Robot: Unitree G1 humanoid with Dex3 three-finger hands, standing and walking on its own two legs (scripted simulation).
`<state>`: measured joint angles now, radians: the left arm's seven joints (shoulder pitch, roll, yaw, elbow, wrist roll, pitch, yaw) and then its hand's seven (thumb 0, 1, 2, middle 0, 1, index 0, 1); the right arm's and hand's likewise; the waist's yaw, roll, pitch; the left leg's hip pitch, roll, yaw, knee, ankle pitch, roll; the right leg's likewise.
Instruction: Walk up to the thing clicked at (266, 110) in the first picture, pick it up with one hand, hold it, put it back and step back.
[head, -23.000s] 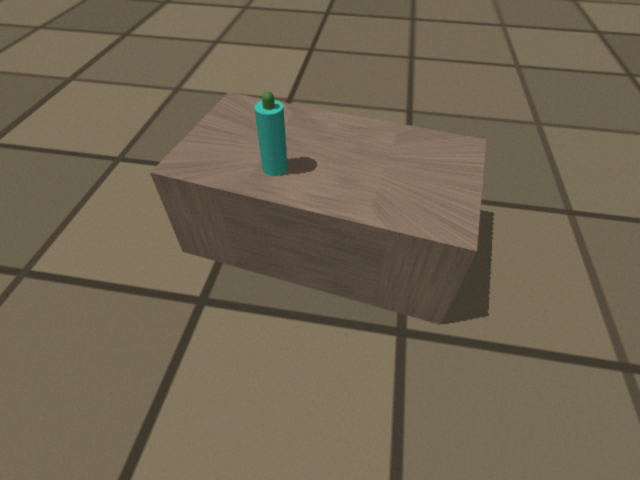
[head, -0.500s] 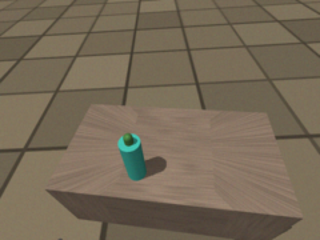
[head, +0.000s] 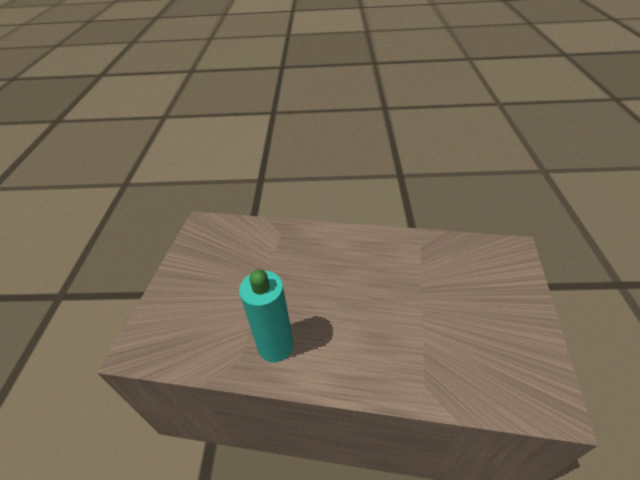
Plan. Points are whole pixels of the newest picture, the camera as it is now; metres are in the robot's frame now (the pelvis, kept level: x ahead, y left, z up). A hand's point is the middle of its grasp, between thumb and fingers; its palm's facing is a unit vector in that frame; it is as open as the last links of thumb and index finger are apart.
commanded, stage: home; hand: left
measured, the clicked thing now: (267, 313) +0.48 +0.17 -0.22
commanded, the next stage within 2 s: stand in 0.80 s
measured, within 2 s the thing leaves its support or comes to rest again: neither
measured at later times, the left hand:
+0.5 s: hand out of the picture +0.05 +0.26 -0.15, palm faces -0.01 -0.93 -0.38, open 17.4 cm
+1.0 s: hand out of the picture +0.08 +0.26 -0.14, palm faces -0.01 -0.93 -0.37, open 17.1 cm
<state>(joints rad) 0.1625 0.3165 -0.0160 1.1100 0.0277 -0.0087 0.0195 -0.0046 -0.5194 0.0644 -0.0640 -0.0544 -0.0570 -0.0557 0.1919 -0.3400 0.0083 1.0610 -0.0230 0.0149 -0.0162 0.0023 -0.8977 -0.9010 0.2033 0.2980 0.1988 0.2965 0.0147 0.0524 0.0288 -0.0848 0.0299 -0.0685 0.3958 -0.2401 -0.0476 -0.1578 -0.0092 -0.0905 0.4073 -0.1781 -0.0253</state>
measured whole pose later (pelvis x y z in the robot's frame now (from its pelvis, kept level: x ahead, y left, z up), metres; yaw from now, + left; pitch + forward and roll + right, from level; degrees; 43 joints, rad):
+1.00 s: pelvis +0.01 +0.01 +0.00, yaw -1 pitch -3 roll +0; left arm 0.09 0.32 0.00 1.17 0.01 0.00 0.00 0.00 -0.50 0.10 -0.09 -0.09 -0.09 -0.09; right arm 0.15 -0.36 0.01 1.12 -0.02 0.00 -0.01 0.00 -0.90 -0.90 0.20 0.30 0.20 0.30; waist 0.01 0.04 0.04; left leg -0.04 0.02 -0.05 0.31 -0.21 -0.04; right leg -0.14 -0.02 -0.07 0.35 -0.16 -0.01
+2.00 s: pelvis +0.02 +0.00 +0.00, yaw -1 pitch -2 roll +0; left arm 0.09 0.33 0.01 1.16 0.01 -0.01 -0.01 0.00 0.90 0.90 -0.21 -0.30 -0.20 -0.30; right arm 0.14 -0.36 0.01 1.11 -0.02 -0.01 -0.01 0.00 -0.90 -0.90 0.20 0.30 0.20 0.30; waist 0.01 0.03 0.05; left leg -0.04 0.03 -0.04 0.30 -0.22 -0.04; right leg -0.14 0.00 -0.06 0.34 -0.17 -0.02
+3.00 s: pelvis +0.02 +0.00 +0.00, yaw -2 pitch -2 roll +0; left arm 0.10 0.34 0.01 1.15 0.01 -0.01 -0.01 0.00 0.90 0.90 -0.21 -0.30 -0.20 -0.30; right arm 0.15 -0.35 0.01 1.11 -0.02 -0.01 0.00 0.00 -0.90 -0.90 0.20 0.30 0.20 0.30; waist 0.01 0.02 0.05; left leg -0.04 0.04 -0.03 0.30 -0.22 -0.04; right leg -0.14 0.00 -0.05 0.34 -0.16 -0.02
